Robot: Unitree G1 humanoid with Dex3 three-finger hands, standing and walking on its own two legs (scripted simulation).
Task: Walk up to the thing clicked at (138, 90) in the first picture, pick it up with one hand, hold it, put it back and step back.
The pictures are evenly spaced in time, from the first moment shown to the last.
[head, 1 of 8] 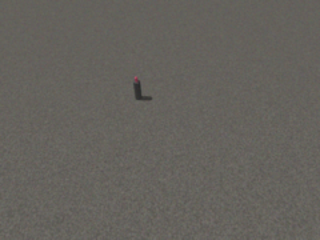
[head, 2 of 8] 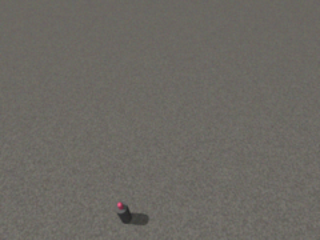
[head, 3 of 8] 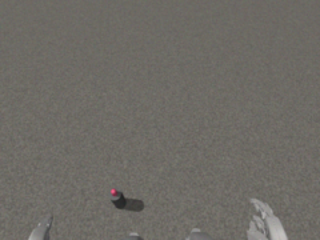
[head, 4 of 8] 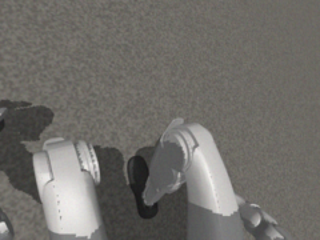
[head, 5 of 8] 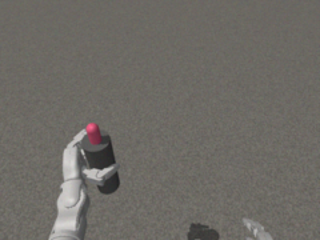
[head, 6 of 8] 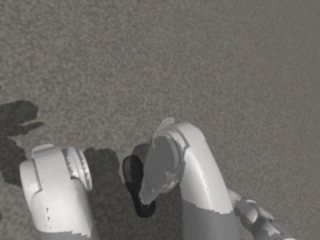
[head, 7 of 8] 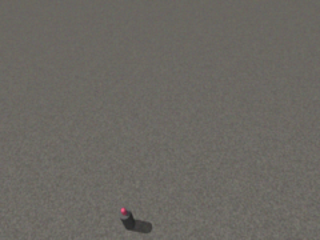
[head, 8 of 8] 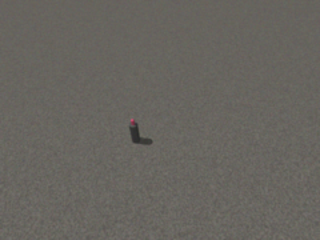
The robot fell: no
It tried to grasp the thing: yes
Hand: left
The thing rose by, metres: 0.65
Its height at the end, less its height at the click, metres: +0.00
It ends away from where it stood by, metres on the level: 0.02
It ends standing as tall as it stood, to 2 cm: yes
